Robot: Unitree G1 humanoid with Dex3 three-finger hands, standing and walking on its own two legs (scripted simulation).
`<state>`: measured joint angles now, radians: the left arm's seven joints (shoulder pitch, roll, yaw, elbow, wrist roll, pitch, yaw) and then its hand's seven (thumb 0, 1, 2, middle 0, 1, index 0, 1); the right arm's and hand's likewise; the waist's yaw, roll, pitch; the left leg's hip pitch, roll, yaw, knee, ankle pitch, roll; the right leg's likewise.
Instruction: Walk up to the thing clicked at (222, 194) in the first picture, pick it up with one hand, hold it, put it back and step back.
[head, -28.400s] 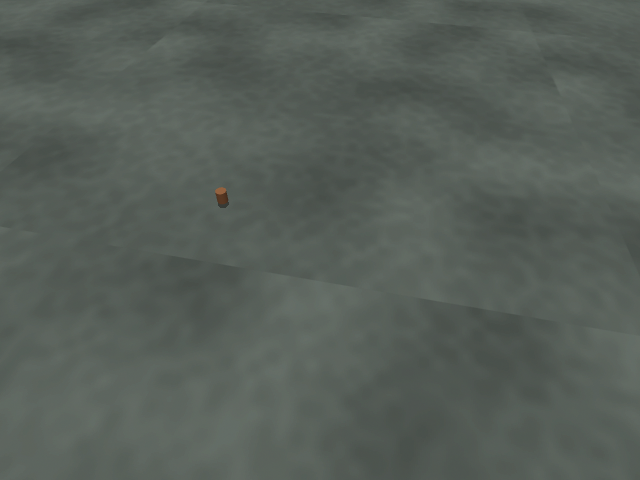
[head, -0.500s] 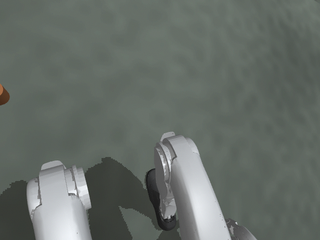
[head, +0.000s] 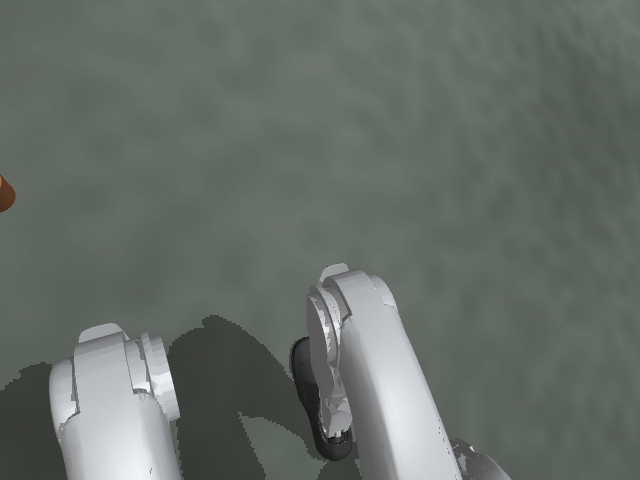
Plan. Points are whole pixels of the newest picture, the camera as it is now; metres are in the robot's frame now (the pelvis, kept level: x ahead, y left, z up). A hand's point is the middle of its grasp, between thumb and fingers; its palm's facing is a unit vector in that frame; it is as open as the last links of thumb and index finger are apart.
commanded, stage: rise first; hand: left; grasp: from above
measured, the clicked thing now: out of the picture +0.52 +0.31 -0.29
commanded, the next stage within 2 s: approach in 1.20 s
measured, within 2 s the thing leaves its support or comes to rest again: neither
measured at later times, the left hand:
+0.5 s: hand out of the picture +0.48 +0.34 -0.17, palm faces -0.43 -0.11 -0.89, open 12.6 cm
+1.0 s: hand out of the picture +0.48 +0.34 -0.17, palm faces -0.44 -0.10 -0.89, open 12.8 cm
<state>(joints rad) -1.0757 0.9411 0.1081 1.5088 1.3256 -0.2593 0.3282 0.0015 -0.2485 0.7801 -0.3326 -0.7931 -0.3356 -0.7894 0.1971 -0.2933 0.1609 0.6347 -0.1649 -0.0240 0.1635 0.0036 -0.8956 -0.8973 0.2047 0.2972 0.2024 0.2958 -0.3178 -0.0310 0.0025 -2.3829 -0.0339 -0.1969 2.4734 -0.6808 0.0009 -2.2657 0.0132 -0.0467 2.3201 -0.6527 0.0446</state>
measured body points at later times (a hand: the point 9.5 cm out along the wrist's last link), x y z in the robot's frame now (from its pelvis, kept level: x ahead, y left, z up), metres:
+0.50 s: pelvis +0.00 +0.00 +0.00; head +0.24 +0.12 +0.36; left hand +0.49 +0.35 -0.12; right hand +0.05 -0.27 -0.07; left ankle +0.07 +0.12 -0.28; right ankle +0.12 -0.15 -0.28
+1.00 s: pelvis +0.00 +0.00 +0.00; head +0.24 +0.12 +0.36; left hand +0.50 +0.35 -0.12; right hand +0.05 -0.27 -0.07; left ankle +0.07 +0.12 -0.28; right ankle +0.12 -0.15 -0.28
